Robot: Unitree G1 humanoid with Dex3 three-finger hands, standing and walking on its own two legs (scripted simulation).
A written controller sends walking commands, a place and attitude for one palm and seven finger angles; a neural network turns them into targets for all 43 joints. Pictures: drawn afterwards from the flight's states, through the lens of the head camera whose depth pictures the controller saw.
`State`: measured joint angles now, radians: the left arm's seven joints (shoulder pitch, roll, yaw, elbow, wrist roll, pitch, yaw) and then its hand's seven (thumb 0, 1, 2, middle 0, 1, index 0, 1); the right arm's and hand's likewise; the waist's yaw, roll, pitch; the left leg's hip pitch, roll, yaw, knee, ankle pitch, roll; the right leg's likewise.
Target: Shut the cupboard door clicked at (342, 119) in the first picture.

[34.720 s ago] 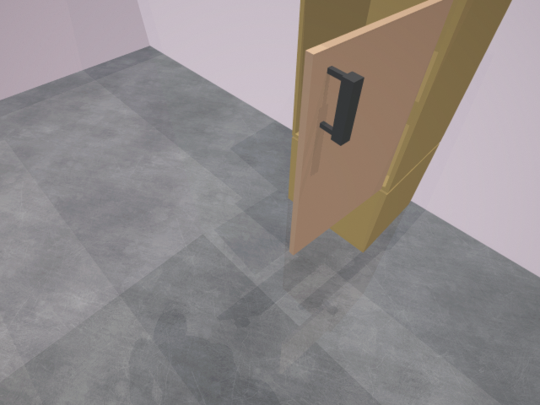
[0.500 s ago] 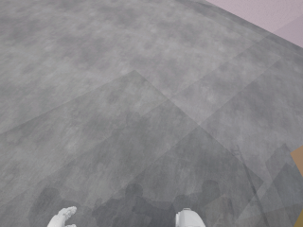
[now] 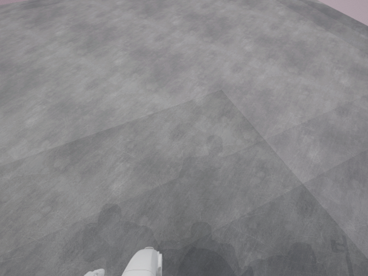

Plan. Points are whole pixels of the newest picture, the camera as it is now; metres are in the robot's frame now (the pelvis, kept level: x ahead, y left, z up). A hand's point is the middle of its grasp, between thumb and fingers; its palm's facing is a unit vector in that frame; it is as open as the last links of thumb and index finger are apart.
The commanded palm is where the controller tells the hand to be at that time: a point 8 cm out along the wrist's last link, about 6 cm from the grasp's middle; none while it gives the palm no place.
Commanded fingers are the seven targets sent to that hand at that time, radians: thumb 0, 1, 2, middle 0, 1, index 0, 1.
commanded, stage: walk to a spot facing it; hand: left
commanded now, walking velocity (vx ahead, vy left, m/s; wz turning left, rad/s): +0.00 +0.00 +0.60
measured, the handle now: out of the picture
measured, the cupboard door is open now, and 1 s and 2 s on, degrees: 51 51 51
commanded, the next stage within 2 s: turn to face it in 0.06 s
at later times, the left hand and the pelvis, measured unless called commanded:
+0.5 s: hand out of the picture +0.10 +0.24 -0.18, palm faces +0.12 -0.98 -0.19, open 7.4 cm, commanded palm none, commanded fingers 0.00 0.90 0.90 -0.20 -0.30 -0.20 -0.30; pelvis +0.10 +0.05 +0.00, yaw +2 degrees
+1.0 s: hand (104, 226) +0.27 +0.23 -0.18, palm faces -0.23 -0.95 -0.23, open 7.4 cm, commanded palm none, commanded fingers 0.00 0.90 0.90 -0.20 -0.30 -0.20 -0.30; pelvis +0.15 +0.05 -0.01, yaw -16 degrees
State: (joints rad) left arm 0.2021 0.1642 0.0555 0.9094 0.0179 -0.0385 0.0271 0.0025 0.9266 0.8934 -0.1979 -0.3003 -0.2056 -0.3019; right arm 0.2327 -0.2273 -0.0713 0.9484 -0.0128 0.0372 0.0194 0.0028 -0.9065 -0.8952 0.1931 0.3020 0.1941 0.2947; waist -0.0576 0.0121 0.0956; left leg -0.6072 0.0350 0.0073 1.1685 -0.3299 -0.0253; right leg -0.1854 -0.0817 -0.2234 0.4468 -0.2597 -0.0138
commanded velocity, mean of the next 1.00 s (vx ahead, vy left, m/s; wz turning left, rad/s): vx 0.00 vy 0.00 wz -0.44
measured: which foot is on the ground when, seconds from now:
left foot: up 0.00-0.18, down 0.20-0.68, up 0.70-1.00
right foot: down 0.00-0.20, up 0.22-0.64, down 0.66-1.00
